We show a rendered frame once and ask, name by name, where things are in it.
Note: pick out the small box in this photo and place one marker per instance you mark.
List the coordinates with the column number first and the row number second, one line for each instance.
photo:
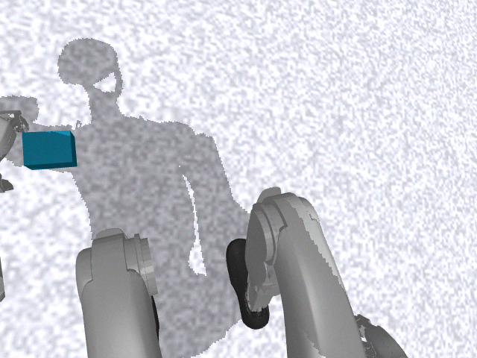
column 49, row 149

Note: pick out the right robot foot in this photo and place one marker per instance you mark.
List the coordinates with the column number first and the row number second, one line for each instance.
column 238, row 273

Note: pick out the left robot hand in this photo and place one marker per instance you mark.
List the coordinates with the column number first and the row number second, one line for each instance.
column 11, row 122

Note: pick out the right robot hand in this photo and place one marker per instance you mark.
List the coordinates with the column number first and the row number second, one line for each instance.
column 380, row 343

